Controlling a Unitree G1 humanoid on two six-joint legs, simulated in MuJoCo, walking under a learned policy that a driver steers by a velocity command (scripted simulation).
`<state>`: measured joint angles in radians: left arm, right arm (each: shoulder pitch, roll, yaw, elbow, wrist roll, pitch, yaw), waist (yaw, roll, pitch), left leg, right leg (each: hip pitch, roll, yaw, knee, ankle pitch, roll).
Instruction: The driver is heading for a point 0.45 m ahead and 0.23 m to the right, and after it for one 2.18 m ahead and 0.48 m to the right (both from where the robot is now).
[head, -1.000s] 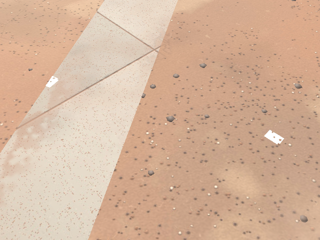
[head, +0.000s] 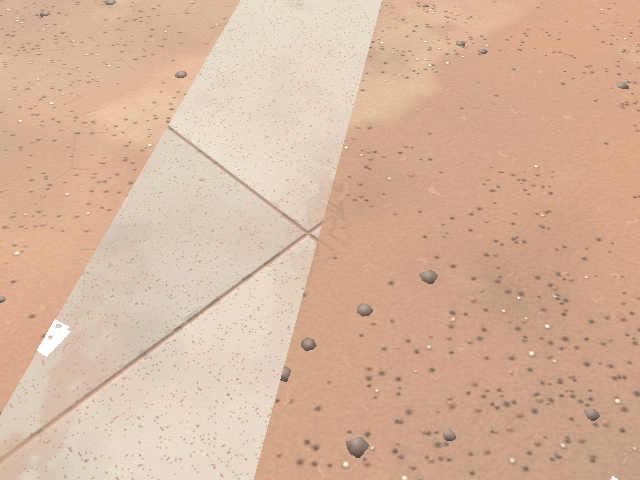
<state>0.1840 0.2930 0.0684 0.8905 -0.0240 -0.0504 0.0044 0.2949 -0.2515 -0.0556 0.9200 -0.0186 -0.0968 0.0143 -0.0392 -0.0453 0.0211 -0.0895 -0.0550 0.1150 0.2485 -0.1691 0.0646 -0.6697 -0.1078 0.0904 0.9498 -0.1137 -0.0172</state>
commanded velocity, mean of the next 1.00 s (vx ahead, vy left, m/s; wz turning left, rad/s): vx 0.27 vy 0.00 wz -0.54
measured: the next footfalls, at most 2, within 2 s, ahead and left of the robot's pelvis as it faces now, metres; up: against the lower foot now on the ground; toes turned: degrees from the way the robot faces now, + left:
right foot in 0.26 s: +0.32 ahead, -0.15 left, +0.00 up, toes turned -12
left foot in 0.70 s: +0.57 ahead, -0.04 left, +0.00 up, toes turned -30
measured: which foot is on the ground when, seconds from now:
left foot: down 0.00-0.28, up 0.30-0.68, down 0.70-1.00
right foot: up 0.00-0.24, down 0.26-0.72, up 0.74-1.00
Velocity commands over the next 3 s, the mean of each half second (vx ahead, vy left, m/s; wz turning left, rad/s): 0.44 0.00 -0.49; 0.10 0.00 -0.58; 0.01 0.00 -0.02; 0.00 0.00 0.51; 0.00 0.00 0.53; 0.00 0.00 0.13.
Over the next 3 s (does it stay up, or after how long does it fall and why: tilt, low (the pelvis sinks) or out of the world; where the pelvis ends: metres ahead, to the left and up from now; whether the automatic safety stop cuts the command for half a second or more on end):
stays up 0.43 -0.08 -0.01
